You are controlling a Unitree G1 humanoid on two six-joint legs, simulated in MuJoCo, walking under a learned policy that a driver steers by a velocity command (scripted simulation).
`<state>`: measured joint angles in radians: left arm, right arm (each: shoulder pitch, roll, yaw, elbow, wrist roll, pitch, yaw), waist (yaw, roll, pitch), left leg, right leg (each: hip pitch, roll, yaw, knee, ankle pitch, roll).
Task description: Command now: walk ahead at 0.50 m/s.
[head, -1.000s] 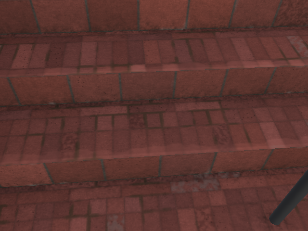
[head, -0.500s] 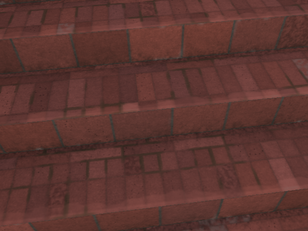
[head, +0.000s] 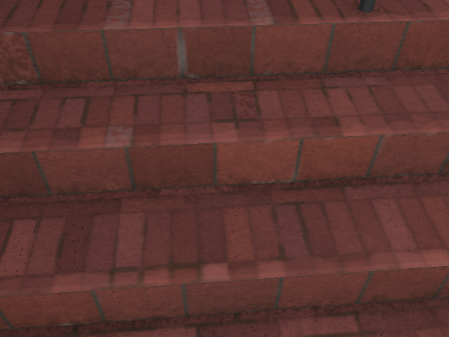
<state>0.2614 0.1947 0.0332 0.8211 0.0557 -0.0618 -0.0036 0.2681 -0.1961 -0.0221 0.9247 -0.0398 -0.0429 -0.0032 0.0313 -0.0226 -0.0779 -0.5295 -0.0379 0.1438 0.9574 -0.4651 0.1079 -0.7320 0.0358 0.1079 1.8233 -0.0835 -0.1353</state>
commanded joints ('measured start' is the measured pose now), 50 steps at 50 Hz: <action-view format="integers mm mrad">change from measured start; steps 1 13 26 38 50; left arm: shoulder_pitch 30 -483 73 358 -15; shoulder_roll -127 -113 -111 37 -153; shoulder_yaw -47 -100 -14 -4 -17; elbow -104 -338 197 228 -196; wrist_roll -15 -23 -17 -58 6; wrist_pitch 19 30 -27 -60 -49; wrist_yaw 19 -11 26 79 5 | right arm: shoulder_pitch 58 391 77 -459 57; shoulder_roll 71 -38 193 153 86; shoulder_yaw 14 5 35 86 -15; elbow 90 169 -245 -495 18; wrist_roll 9 45 2 20 16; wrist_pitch -55 -58 -30 31 -31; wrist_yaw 30 -58 10 8 -12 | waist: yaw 61 -116 -117 27 18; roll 63 74 76 -24 -35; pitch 168 119 132 101 116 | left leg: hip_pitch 70 443 -538 -671 56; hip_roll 188 226 29 140 273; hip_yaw -341 -210 -288 -1 -602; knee -550 -963 1158 769 -572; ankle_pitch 84 667 384 145 -107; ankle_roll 2 71 38 11 118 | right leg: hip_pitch -369 -379 256 549 -321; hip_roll -6 -119 -207 -204 -45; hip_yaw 62 -278 151 15 -3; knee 207 -344 -1417 -1813 274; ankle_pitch -54 -292 -275 -4 61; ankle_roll -22 -6 -26 -65 -14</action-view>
